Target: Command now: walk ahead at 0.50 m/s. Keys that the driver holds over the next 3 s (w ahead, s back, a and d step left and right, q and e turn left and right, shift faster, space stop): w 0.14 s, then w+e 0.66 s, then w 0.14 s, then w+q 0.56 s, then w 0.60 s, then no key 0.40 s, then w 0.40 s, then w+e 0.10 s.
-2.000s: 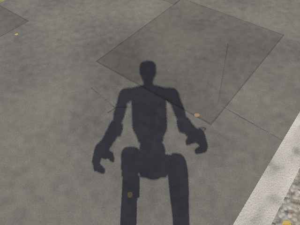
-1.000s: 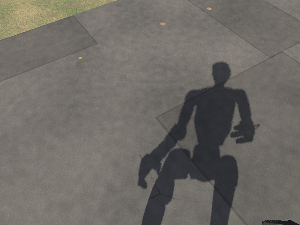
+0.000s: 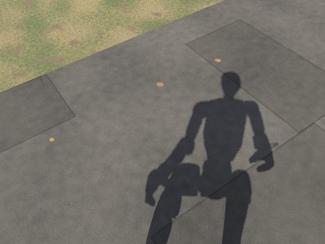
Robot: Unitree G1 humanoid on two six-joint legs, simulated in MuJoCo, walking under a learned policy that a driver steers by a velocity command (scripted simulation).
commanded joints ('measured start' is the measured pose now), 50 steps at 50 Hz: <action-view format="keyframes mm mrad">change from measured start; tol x32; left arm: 1 -4 176 39 -38 -10 -10 11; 50 -75 146 55 -144 2 0 16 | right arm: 1 -98 -32 1 -74 5 -17 11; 12 329 -226 -68 8 -9 -26 16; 50 -15 -68 -21 -3 -3 -24 0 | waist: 1 4 -97 45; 12 -173 245 -424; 20 -49 43 7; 40 63 -174 -323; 50 -46 -89 -2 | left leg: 1 54 -27 32 -135 115 -2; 8 157 -79 45 -268 -61 68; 10 591 -69 36 -269 -31 125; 12 1101 300 -640 -413 -245 321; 19 512 134 -65 -626 -85 190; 31 739 158 224 -611 148 164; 36 794 155 286 -238 759 111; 37 686 113 305 -14 683 76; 39 10 -185 127 631 -576 -24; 50 25 20 18 109 -49 -32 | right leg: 1 -52 -252 114 -107 182 -139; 10 -11 -232 90 394 503 -51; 12 -577 -11 122 993 -407 37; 13 -667 -73 187 1079 -376 25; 32 -648 -165 13 425 152 8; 37 -98 0 -72 332 39 -114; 39 456 -385 807 139 -143 -385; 50 -82 -221 194 -56 345 -191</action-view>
